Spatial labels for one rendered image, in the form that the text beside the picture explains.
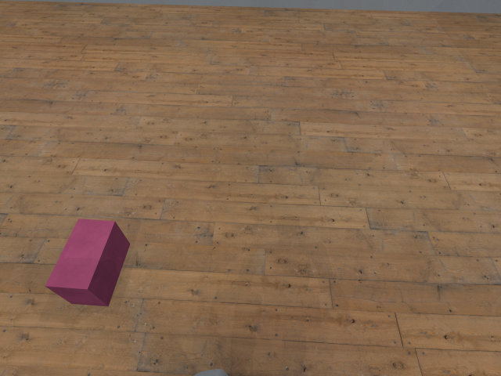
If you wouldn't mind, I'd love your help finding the carton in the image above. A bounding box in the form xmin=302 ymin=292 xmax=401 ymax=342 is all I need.
xmin=45 ymin=219 xmax=130 ymax=306

